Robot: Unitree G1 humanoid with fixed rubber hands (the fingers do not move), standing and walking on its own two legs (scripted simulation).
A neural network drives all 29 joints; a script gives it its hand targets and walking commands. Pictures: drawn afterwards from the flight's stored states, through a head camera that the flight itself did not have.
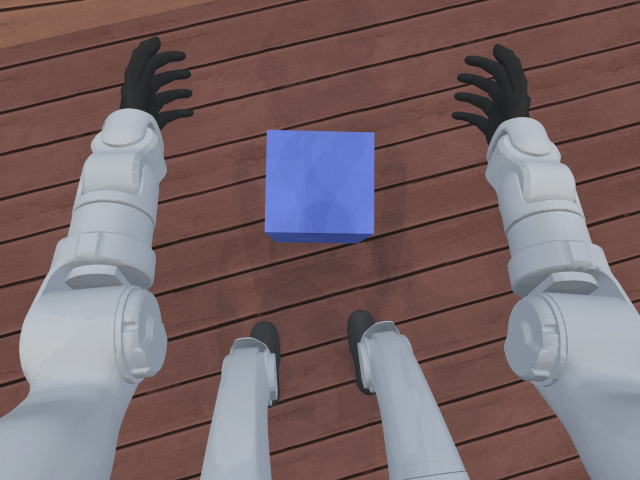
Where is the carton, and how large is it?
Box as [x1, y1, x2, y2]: [265, 130, 373, 242]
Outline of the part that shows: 267,130 265,232 275,241 288,242 358,242 373,233 373,132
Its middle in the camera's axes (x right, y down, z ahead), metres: -0.01 -0.11 +0.87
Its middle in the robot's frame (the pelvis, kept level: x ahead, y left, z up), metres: +0.52 -0.04 -0.53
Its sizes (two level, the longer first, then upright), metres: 0.210 0.200 0.250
